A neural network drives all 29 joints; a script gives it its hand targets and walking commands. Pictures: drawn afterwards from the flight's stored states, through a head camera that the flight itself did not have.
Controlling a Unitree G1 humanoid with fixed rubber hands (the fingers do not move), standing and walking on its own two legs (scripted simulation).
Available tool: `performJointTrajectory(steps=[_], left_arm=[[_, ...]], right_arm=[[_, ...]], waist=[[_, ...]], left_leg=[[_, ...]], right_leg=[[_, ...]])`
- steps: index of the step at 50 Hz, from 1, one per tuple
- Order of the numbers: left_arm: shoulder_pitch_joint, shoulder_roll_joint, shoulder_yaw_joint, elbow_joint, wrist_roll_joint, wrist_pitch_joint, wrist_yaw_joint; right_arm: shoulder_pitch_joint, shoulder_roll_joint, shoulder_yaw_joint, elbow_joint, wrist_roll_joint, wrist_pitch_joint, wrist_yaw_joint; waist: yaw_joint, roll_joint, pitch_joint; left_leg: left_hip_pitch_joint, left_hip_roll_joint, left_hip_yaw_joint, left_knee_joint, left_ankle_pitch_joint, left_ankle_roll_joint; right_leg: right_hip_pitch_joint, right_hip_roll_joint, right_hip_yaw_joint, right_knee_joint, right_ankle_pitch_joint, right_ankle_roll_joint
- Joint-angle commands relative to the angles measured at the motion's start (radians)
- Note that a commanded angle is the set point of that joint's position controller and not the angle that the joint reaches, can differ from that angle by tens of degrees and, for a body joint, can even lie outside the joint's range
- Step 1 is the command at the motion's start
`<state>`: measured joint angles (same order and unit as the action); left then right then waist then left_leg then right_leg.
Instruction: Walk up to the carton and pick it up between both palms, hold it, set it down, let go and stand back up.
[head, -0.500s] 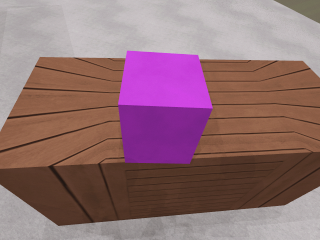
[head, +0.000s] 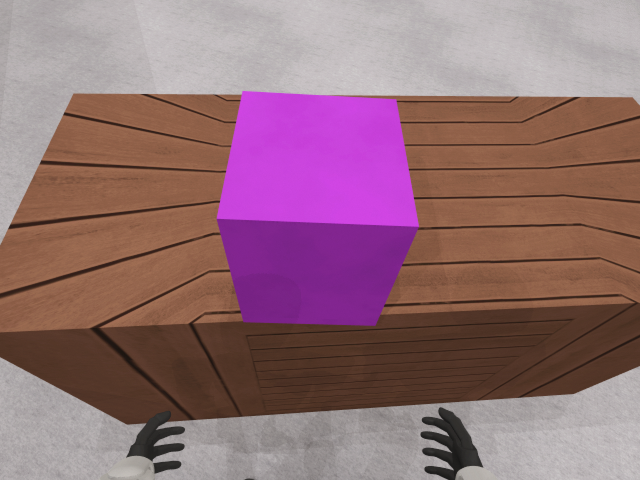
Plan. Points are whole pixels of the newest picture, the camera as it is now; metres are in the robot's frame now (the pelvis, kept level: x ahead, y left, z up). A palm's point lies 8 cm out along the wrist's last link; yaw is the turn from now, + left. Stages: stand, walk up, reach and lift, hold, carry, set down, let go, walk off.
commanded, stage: reach and lift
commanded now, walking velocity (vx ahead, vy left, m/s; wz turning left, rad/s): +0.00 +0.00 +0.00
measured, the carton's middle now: (314, 218) +0.45 +0.03 +0.04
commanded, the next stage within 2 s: none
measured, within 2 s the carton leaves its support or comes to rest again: neither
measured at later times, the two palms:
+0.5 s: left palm (125, 446) +0.17 +0.23 -0.05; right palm (462, 448) +0.18 -0.17 -0.05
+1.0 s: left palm (127, 430) +0.18 +0.22 -0.02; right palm (486, 449) +0.18 -0.18 -0.01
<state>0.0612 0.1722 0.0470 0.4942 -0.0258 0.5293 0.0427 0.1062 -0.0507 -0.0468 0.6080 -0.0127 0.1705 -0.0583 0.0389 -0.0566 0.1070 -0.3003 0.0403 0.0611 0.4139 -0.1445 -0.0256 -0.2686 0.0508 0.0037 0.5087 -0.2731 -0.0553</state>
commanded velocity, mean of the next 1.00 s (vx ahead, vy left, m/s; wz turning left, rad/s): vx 0.00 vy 0.00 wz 0.00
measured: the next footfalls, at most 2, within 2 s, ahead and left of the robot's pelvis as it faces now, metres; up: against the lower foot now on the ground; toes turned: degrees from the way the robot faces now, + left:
none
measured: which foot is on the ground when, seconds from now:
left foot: down 0.00-1.00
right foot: down 0.00-1.00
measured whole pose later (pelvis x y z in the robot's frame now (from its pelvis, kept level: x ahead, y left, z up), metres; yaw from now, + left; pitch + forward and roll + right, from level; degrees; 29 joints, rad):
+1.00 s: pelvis +0.01 +0.02 +0.01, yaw -2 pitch -3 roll +1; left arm 0.31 0.16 -0.08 0.10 -0.12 0.23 0.13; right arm 0.37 -0.13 -0.01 0.16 0.11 0.07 0.00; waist 0.06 -0.04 0.01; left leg -0.14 0.03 0.10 0.33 -0.13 -0.01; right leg -0.10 0.04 0.04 0.37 -0.23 -0.03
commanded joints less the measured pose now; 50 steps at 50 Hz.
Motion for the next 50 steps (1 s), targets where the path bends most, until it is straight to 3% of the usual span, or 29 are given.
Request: performJointTrajectory(steps=[1,4,7,10,14,17,26,37,43,50], left_arm=[[-0.058,0.117,-0.022,-0.256,-0.068,-0.075,-0.036],[0.09,0.143,0.006,-0.237,-0.025,-0.084,-0.079],[0.154,0.145,0.025,-0.23,-0.002,-0.086,-0.099],[0.138,0.144,0.029,-0.223,0.003,-0.099,-0.099],[0.069,0.121,0.0,-0.253,-0.014,-0.123,-0.079],[0.059,0.104,-0.022,-0.302,-0.028,-0.144,-0.063],[0.15,0.085,-0.049,-0.402,-0.034,-0.197,-0.019],[0.205,0.055,-0.082,-0.495,-0.056,-0.275,0.048],[0.178,0.052,-0.099,-0.537,-0.081,-0.318,0.074],[0.125,0.049,-0.117,-0.564,-0.108,-0.35,0.097]], right_arm=[[0.019,-0.062,0.067,-0.239,0.116,0.04,-0.019],[0.096,-0.086,0.126,-0.234,0.168,0.028,-0.041],[0.089,-0.099,0.156,-0.221,0.188,0.006,-0.058],[0.054,-0.1,0.152,-0.245,0.17,-0.006,-0.057],[0.042,-0.091,0.1,-0.308,0.122,0.007,-0.039],[0.082,-0.094,0.071,-0.343,0.109,0.02,-0.024],[0.166,-0.121,0.042,-0.414,0.112,-0.022,0.011],[0.246,-0.149,0.029,-0.53,0.116,-0.106,0.049],[0.207,-0.16,0.009,-0.587,0.118,-0.134,0.058],[0.178,-0.174,-0.003,-0.597,0.132,-0.144,0.061]], waist=[[-0.023,0.038,-0.466],[-0.02,0.086,-0.438],[-0.016,0.093,-0.362],[-0.009,0.064,-0.269],[-0.01,0.037,-0.164],[-0.021,0.049,-0.135],[-0.006,0.083,-0.136],[0.012,0.07,-0.091],[0.027,0.07,-0.069],[0.013,0.054,-0.085]], left_leg=[[0.214,-0.034,0.018,-0.007,0.272,0.065],[0.265,-0.051,0.004,-0.024,0.377,0.027],[0.311,-0.052,-0.007,-0.049,0.383,0.011],[0.324,-0.043,-0.008,-0.071,0.329,0.01],[0.329,-0.021,0.005,-0.091,0.21,0.013],[0.338,-0.009,0.012,-0.097,0.171,0.012],[0.335,-0.004,0.012,-0.109,0.173,-0.005],[0.338,-0.004,0.018,-0.139,0.048,-0.006],[0.349,-0.005,0.018,-0.133,-0.043,-0.013],[0.372,0.003,0.008,-0.127,-0.066,-0.012]], right_leg=[[0.153,-0.127,0.123,-0.094,0.686,0.154],[0.195,-0.109,0.093,-0.127,0.791,0.133],[0.155,-0.101,0.072,-0.179,0.74,0.114],[0.077,-0.09,0.056,-0.23,0.589,0.105],[-0.053,-0.069,0.038,-0.285,0.296,0.092],[-0.088,-0.061,0.033,-0.297,0.195,0.081],[-0.054,-0.045,0.032,-0.3,0.149,0.058],[-0.083,-0.052,0.045,-0.309,0.059,0.057],[-0.136,-0.06,0.041,-0.316,-0.028,0.056],[-0.155,-0.06,0.036,-0.311,-0.047,0.066]])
